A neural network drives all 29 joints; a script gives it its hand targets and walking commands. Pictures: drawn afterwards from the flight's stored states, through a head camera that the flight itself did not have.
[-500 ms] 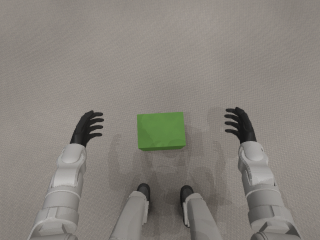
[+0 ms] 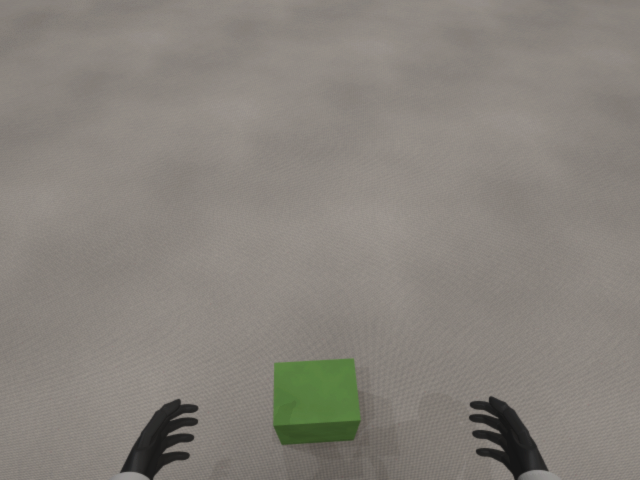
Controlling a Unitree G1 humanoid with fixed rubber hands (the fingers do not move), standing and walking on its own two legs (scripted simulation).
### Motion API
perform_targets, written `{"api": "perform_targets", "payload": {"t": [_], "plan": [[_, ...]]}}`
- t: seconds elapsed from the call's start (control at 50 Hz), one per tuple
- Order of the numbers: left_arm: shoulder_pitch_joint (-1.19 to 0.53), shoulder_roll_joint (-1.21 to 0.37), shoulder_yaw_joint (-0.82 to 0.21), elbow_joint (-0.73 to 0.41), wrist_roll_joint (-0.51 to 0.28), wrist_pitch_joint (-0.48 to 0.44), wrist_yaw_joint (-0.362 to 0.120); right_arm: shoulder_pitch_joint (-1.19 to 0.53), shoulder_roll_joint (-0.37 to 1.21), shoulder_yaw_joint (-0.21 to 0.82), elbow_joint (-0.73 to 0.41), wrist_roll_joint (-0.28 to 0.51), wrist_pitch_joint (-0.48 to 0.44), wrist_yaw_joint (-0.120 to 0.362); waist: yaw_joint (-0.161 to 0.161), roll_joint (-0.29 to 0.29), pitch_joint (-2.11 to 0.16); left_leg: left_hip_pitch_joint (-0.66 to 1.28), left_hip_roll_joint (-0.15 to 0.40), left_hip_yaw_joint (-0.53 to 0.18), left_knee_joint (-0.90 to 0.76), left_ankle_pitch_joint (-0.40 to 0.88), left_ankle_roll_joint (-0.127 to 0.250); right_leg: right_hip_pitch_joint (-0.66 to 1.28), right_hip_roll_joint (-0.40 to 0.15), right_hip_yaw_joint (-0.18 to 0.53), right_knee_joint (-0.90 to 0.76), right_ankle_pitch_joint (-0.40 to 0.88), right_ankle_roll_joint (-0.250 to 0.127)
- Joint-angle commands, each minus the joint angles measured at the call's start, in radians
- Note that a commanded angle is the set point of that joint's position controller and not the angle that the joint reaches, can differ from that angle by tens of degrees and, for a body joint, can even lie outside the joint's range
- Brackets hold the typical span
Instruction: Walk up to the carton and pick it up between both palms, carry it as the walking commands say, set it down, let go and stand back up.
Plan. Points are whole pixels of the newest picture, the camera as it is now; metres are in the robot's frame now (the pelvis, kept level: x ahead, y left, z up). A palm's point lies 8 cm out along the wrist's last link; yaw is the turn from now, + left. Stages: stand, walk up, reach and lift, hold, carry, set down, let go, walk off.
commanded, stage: let go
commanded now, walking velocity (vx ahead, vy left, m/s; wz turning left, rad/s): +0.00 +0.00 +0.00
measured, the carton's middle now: (316, 403) +0.38 +0.03 -0.65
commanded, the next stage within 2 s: stand in 0.40 s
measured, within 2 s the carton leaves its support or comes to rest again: neither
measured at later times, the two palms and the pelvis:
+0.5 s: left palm (117, 469) +0.15 +0.26 -0.08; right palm out of the picture +0.15 -0.24 -0.08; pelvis +0.00 +0.01 -0.01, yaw +0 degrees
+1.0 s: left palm out of the picture +0.09 +0.29 -0.11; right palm out of the picture +0.10 -0.26 -0.10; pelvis -0.01 +0.02 +0.00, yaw +0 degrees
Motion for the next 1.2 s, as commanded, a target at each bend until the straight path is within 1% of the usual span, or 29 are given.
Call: {"api": "perform_targets", "payload": {"t": [0.0,0.12,0.2,0.32,0.38,0.4,0.42,0.46,0.48,0.52,0.6,0.66,0.9,1.18], "plan": [[-0.057,0.102,0.026,-0.098,0.0,0.016,-0.003,-0.048,-0.085,-0.004,-0.114,0.004,0.014,0.012,-0.011,-0.031,-0.06,0.112,-0.023,0.083,-0.055,0.166,-0.002,0.089,0.005,-0.054,-0.093,0.151,0.033],[-0.047,0.115,0.033,-0.087,0.013,0.064,-0.001,-0.044,-0.088,0.005,-0.116,0.002,0.062,0.024,-0.007,-0.01,-0.007,0.148,-0.027,0.088,-0.056,0.179,0.005,0.129,0.008,-0.062,-0.094,0.182,0.034],[-0.052,0.112,0.03,-0.091,0.017,0.089,0.001,-0.042,-0.086,0.001,-0.119,-0.003,0.084,0.024,-0.008,-0.008,0.006,0.167,-0.029,0.088,-0.052,0.2,0.01,0.141,0.014,-0.064,-0.087,0.207,0.033],[-0.072,0.108,0.02,-0.119,0.025,0.144,0.025,-0.034,-0.089,-0.005,-0.094,0.001,0.079,0.005,-0.015,-0.009,-0.014,0.172,-0.029,0.078,-0.035,0.238,0.004,0.169,0.025,-0.063,-0.056,0.245,0.021],[-0.085,0.106,0.016,-0.133,0.025,0.17,0.039,-0.036,-0.095,-0.005,-0.083,0.003,0.071,-0.007,-0.013,-0.009,-0.019,0.156,-0.031,0.074,-0.026,0.233,0.0,0.176,0.03,-0.06,-0.04,0.244,0.013],[-0.069,0.213,0.073,0.036,-0.02,0.083,0.077,-0.067,-0.211,-0.041,0.069,0.0,0.023,-0.039,0.007,-0.034,-0.031,0.059,0.024,0.051,0.037,0.216,-0.007,0.076,-0.023,-0.058,-0.014,0.195,0.031],[-0.047,0.215,0.078,0.055,-0.014,0.042,0.089,-0.042,-0.208,-0.045,0.069,-0.001,0.0,-0.05,-0.004,-0.03,-0.05,0.074,0.031,0.039,0.041,0.193,-0.003,0.078,-0.027,-0.035,-0.015,0.169,0.026],[-0.074,0.185,0.075,0.084,-0.002,-0.002,0.094,-0.052,-0.186,-0.037,0.1,-0.002,-0.029,-0.055,-0.015,-0.014,-0.043,0.045,0.041,0.022,0.024,0.127,0.003,0.05,-0.032,-0.014,-0.026,0.107,0.02],[-0.08,0.175,0.074,0.099,0.001,-0.014,0.096,-0.057,-0.18,-0.036,0.113,-0.001,-0.036,-0.06,-0.015,-0.009,-0.037,0.035,0.044,0.012,0.019,0.11,0.006,0.045,-0.033,-0.011,-0.027,0.098,0.018],[-0.082,0.175,0.074,0.127,0.003,-0.027,0.097,-0.068,-0.183,-0.035,0.137,-0.004,-0.045,-0.064,-0.013,0.006,-0.047,0.033,0.051,-0.003,0.017,0.135,0.009,0.051,-0.036,-0.006,-0.019,0.126,0.018],[-0.067,0.187,0.07,0.176,0.006,-0.042,0.109,-0.055,-0.194,-0.034,0.182,-0.007,-0.057,-0.073,-0.013,0.022,-0.062,0.055,0.061,-0.018,0.025,0.224,0.008,0.059,-0.039,0.001,-0.012,0.174,0.017],[-0.055,0.197,0.066,0.204,0.007,-0.046,0.114,-0.045,-0.206,-0.035,0.206,-0.007,-0.059,-0.078,-0.013,0.023,-0.067,0.063,0.066,-0.025,0.024,0.239,0.009,0.063,-0.043,0.005,-0.01,0.179,0.016],[-0.037,0.22,0.051,0.293,0.005,-0.054,0.121,-0.031,-0.225,-0.027,0.279,0.0,-0.062,-0.085,-0.011,0.004,-0.037,0.045,0.075,-0.043,-0.005,0.173,0.015,0.066,-0.064,0.028,-0.029,0.147,0.01],[-0.036,0.239,0.04,0.364,0.001,-0.057,0.121,-0.028,-0.236,-0.013,0.347,0.005,-0.061,-0.085,-0.012,0.0,-0.014,0.038,0.084,-0.052,-0.041,0.115,0.02,0.072,-0.081,0.049,-0.06,0.117,0.005]]}}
